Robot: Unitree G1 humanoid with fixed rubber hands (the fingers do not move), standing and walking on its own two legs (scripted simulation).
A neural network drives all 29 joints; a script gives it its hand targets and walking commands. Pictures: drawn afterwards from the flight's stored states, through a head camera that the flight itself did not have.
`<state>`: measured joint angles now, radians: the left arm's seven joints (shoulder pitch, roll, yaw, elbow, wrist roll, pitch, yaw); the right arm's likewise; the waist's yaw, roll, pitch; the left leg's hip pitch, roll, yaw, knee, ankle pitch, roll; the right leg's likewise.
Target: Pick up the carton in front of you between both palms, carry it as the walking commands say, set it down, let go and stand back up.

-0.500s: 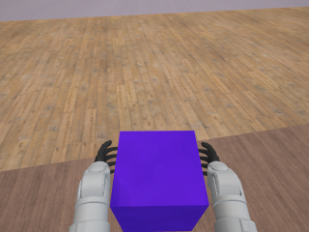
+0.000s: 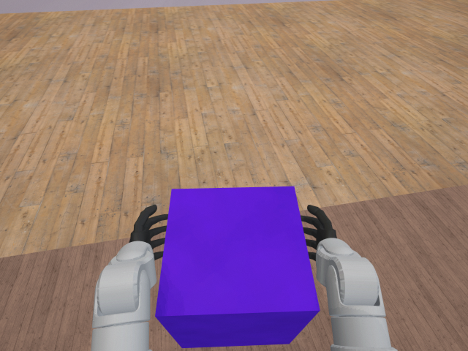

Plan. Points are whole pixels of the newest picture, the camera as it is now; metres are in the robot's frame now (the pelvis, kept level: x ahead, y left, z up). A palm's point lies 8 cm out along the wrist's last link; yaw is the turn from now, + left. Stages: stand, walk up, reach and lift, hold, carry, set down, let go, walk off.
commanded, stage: carry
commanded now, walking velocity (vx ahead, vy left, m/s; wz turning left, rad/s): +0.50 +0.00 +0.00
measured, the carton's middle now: (234, 272) +0.28 +0.01 -0.01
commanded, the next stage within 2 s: none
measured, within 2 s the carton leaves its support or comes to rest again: neither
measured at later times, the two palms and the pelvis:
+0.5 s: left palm (142, 152) +0.53 +0.21 +0.08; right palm (274, 150) +0.53 -0.09 +0.07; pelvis +0.26 +0.05 -0.01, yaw +0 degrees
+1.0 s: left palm (167, 85) +0.89 +0.21 +0.06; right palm (259, 82) +0.92 -0.09 +0.06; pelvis +0.57 +0.03 -0.02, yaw +4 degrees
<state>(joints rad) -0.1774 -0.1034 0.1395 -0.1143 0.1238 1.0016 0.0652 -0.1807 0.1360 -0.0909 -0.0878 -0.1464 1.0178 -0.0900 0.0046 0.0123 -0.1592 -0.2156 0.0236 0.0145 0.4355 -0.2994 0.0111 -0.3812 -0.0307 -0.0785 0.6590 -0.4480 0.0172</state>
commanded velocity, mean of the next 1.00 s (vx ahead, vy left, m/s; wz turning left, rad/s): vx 0.46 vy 0.00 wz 0.00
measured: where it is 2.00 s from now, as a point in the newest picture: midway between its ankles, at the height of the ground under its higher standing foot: (227, 247)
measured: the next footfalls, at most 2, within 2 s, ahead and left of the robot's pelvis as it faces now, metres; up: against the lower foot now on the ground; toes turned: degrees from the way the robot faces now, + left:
right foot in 0.08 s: +0.10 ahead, -0.11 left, +0.00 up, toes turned -7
left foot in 0.40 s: +0.33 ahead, +0.13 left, +0.00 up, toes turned +13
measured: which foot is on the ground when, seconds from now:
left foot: down 0.00-0.10, up 0.12-0.38, down 0.40-0.88, up 0.90-1.00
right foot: up 0.00-0.06, down 0.08-0.40, up 0.42-0.84, down 0.86-1.00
